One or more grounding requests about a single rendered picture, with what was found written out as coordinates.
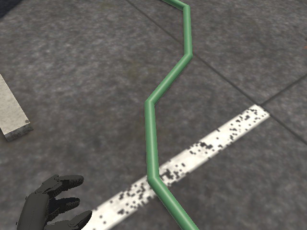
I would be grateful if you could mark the robot left hand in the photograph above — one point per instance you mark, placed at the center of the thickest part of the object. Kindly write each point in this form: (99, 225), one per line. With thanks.
(41, 206)

